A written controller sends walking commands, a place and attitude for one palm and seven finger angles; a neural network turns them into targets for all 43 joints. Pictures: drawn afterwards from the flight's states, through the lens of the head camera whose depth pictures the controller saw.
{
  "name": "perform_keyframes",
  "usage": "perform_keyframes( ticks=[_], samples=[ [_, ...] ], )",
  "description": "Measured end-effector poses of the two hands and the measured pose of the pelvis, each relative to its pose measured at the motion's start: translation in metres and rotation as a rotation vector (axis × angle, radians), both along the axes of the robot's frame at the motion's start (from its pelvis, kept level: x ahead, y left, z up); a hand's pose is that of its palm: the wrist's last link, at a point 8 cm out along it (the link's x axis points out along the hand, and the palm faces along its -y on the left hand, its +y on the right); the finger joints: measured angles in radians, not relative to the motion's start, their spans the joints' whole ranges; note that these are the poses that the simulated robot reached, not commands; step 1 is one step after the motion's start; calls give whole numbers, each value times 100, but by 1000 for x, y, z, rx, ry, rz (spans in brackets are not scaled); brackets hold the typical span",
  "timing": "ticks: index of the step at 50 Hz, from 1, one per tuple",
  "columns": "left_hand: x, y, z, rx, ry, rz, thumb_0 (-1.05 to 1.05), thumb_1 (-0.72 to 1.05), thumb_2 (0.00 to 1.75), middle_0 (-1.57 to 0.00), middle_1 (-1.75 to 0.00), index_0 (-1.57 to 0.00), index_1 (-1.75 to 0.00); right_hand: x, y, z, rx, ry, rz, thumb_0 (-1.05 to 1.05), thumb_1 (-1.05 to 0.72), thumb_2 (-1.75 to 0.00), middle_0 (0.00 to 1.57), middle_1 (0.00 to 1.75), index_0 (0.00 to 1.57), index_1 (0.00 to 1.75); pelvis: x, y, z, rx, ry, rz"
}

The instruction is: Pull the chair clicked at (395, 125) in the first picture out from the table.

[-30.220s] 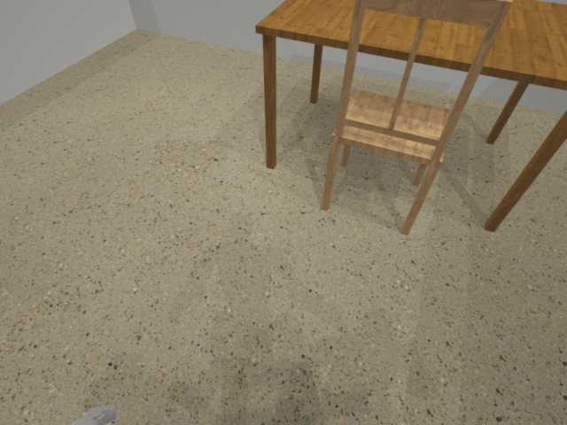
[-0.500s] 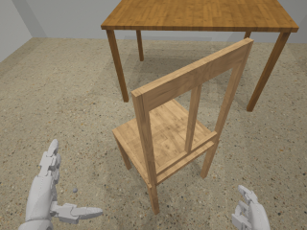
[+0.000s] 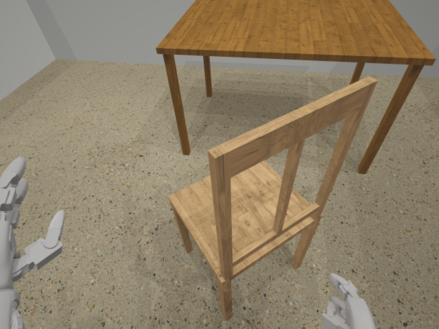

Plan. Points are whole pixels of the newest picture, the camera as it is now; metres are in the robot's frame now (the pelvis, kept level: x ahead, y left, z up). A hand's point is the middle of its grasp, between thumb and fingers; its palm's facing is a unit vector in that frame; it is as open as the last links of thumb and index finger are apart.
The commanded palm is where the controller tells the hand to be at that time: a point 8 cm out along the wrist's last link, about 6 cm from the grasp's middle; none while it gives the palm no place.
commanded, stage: draw the hand back to the body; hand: left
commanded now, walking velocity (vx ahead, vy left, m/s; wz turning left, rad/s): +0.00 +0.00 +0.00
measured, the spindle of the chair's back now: (285, 193) +0.46 -0.09 -0.06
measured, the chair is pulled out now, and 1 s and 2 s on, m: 0.66 0.66 0.66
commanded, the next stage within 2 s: step back with the hand held close in 0.38 s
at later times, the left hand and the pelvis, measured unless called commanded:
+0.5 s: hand (54, 233) +0.19 +0.26 +0.16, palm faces +0.50 -0.76 -0.42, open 7.4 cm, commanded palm +0.14 +0.29 +0.18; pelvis +0.00 -0.01 +0.00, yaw -1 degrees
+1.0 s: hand (49, 263) +0.15 +0.24 +0.16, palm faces +0.38 -0.72 -0.58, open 7.4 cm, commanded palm +0.09 +0.29 +0.18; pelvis -0.05 -0.01 -0.01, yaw -1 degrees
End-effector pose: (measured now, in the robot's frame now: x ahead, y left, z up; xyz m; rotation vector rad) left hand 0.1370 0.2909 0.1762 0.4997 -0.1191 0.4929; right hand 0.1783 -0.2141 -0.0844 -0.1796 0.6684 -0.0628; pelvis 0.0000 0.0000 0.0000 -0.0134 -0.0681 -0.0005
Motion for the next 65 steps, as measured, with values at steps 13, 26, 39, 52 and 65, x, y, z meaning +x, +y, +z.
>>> perform_keyframes(
  ticks=[13, 26, 39, 52, 65],
  samples=[
    [9, 0, -14, -49, 45, 12, 1, 86, 88, -21, -30, -20, -30, -7, -14, -5, -19, 53, -30, 2, -91, -90, 20, 30, 20, 30, 1, -1, 2, 2, 8, -7],
    [6, -3, 0, -13, -2, 19, 1, 89, 90, -21, -30, -21, -30, -1, -17, -2, -5, 22, -36, 2, -91, -90, 20, 30, 20, 30, -1, -8, 2, 1, 0, -9],
    [18, -16, 3, 110, 137, -120, 1, 89, 90, -21, -30, -21, -30, -28, -24, -13, 35, 57, -132, 1, -91, -90, 20, 30, 20, 30, -22, -2, 0, 21, 77, -40],
    [-36, -17, 10, 146, 78, -58, 1, 89, 90, -22, -30, -21, -31, -80, -37, -28, 3, 113, -149, 2, -91, -90, 20, 30, 20, 30, -61, -10, -9, 26, 81, -17],
    [-59, -1, 0, 112, 12, -55, 1, 89, 90, -22, -30, -21, -30, -113, -28, -14, -39, 61, -130, 2, -91, -90, 20, 30, 20, 30, -85, -2, -12, 17, 80, -4]
  ],
)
